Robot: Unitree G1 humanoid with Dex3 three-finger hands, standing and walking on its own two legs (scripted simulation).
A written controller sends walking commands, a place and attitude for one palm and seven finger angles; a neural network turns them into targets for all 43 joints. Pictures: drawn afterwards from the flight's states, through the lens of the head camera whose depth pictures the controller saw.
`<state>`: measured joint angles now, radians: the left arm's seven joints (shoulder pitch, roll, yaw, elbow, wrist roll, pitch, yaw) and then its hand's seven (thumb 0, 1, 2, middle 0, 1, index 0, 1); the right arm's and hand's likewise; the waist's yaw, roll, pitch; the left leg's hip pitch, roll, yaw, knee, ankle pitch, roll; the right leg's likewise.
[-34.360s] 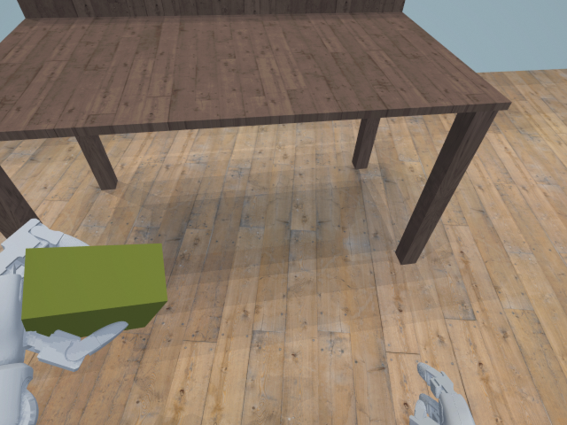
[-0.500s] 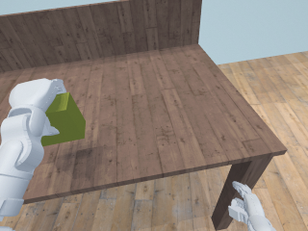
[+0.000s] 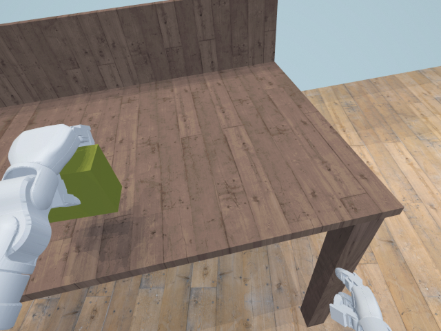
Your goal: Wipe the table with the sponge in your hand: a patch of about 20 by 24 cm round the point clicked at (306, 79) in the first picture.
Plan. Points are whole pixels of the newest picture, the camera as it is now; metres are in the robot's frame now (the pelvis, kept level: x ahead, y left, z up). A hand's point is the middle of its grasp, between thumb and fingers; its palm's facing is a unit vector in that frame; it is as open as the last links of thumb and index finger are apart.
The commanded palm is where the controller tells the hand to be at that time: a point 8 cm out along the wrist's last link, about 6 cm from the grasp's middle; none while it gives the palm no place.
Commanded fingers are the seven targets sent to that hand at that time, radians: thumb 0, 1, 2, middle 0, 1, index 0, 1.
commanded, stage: bring the sponge back beside the body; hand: left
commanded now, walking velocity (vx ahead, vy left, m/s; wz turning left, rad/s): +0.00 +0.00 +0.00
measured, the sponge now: (78, 191) +0.28 +0.31 +0.13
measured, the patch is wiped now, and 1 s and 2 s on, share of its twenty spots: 1.00 1.00 1.00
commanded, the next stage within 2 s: step back with the hand held close in 1.34 s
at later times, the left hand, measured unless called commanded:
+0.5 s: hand (57, 204) +0.23 +0.30 +0.17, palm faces +0.09 -0.06 -0.99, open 10.3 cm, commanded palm +0.19 +0.30 +0.26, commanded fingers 0.00 0.10 1.30 -1.20 -1.60 -1.20 -1.60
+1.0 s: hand (41, 237) +0.17 +0.28 +0.17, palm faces +0.15 -0.05 -0.99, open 10.3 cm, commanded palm +0.13 +0.28 +0.25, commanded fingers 0.00 0.10 1.30 -1.20 -1.60 -1.20 -1.60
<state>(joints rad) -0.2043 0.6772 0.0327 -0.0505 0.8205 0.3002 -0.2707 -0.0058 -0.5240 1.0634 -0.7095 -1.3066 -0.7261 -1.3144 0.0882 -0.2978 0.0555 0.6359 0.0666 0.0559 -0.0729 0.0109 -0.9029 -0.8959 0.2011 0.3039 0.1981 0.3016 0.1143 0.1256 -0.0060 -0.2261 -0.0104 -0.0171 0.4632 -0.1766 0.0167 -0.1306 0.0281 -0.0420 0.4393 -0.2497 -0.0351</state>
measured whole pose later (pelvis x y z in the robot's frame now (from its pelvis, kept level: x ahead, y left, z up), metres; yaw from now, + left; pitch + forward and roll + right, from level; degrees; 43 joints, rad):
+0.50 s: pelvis -0.01 +0.01 +0.00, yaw +0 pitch -5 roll -1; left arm 0.01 0.66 0.00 -0.30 0.80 0.35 -0.22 -0.01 -0.53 1.06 -0.71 -1.31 -0.73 -1.31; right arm 0.04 -0.27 0.07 0.64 0.06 0.05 -0.08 0.01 -0.90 -0.90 0.20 0.30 0.18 0.29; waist 0.15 0.12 0.00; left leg -0.22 -0.02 -0.01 0.47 -0.17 0.03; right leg -0.13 0.02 -0.03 0.45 -0.24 -0.02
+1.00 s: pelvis -0.02 +0.00 +0.00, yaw -1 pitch -7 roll -1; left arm 0.23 0.67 0.04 -0.48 0.78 0.36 -0.14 -0.01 -0.53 1.07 -0.71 -1.30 -0.73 -1.31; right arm 0.04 -0.26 0.07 0.63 0.05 0.03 -0.08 0.01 -0.90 -0.90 0.20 0.30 0.19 0.30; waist 0.18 0.13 0.00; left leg -0.21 0.00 0.00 0.51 -0.18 0.01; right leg -0.12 0.04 -0.03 0.49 -0.25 -0.04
